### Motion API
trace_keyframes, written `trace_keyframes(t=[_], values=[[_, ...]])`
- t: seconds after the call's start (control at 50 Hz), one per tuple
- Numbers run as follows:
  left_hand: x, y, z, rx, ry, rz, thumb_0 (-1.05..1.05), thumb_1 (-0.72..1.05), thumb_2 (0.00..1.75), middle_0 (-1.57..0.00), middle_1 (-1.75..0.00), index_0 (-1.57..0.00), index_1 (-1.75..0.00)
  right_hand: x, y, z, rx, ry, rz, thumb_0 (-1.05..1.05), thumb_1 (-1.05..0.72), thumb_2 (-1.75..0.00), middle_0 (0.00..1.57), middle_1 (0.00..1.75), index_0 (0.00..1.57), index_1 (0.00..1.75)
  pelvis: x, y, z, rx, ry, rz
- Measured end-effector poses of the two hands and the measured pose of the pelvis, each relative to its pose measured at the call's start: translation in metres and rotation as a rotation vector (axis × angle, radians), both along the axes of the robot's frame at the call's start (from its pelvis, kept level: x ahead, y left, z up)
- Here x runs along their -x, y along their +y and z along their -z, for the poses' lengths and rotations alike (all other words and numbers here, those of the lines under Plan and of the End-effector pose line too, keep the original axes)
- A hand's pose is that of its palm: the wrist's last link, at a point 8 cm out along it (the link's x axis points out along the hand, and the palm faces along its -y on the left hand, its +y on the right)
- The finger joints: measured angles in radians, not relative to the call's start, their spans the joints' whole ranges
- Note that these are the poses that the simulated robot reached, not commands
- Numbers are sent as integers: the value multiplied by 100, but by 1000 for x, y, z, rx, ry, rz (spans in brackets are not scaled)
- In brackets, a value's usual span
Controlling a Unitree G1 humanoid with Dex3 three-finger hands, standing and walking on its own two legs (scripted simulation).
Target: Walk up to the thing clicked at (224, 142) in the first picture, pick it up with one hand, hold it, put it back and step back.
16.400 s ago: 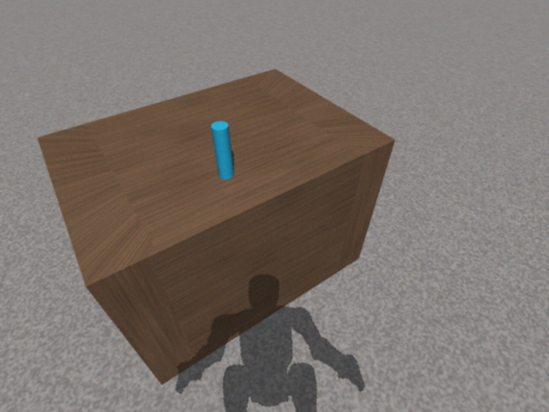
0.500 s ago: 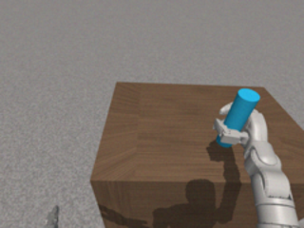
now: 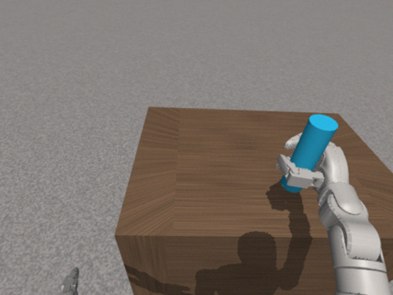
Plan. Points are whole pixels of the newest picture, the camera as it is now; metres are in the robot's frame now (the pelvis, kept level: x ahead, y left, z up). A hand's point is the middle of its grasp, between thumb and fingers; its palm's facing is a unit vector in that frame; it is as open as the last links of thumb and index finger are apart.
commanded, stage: hold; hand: right
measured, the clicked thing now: (305, 157) +0.34 -0.18 +0.20
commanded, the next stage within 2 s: crouch in 1.94 s
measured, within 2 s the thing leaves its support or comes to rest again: neither
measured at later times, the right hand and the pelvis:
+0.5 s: hand (292, 163) +0.34 -0.17 +0.18, palm faces +0.13 +0.99 -0.01, open 5.7 cm; pelvis +0.00 +0.00 +0.00, yaw +0 degrees
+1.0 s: hand (290, 165) +0.34 -0.16 +0.18, palm faces +0.12 +0.99 +0.00, open 5.7 cm; pelvis +0.00 +0.00 +0.00, yaw +0 degrees
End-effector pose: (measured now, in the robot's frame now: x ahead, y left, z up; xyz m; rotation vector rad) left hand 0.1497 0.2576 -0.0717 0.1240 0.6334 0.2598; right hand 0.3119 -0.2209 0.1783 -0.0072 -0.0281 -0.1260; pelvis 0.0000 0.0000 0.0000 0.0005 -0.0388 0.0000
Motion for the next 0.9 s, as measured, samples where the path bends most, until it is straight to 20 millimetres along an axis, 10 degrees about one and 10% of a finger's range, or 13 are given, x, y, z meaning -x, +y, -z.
trace_keyframes(t=[0.9], values=[[-5,4,-1,-1,-8,2,-1,-54,5,-5,-6,-6,-5,-1,6,3,-8,8,-1,-3,-8,-120,93,124,97,125,-3,4,-1,2,-2,1]])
